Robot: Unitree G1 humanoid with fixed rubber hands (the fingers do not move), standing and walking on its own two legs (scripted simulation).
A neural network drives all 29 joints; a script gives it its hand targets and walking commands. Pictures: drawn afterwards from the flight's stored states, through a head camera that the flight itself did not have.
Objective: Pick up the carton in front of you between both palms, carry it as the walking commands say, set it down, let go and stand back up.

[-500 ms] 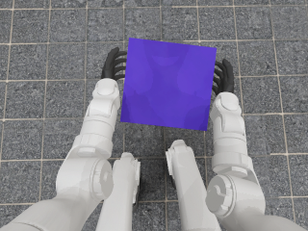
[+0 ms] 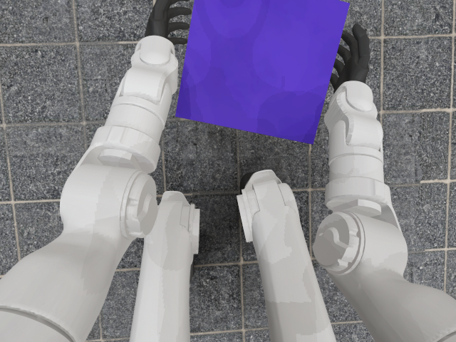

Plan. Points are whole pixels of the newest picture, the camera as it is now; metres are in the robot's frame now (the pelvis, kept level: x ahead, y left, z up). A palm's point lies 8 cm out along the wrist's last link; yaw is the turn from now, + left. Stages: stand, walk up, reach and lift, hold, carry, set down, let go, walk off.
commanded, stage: set down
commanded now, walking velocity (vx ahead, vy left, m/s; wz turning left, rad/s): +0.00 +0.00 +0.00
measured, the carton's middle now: (247, 73) +0.50 -0.12 -0.22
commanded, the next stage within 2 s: none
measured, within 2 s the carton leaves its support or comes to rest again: rests again in 0.70 s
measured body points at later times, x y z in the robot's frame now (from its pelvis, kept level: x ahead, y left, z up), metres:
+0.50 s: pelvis +0.00 +0.01 -0.05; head +0.35 -0.01 +0.23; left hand +0.57 +0.01 -0.21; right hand +0.45 -0.27 -0.21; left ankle +0.08 +0.10 -0.41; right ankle +0.14 -0.13 -0.41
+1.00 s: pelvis +0.00 +0.01 -0.06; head +0.36 -0.01 +0.21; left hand +0.57 +0.02 -0.24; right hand +0.46 -0.27 -0.23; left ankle +0.08 +0.09 -0.41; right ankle +0.14 -0.13 -0.41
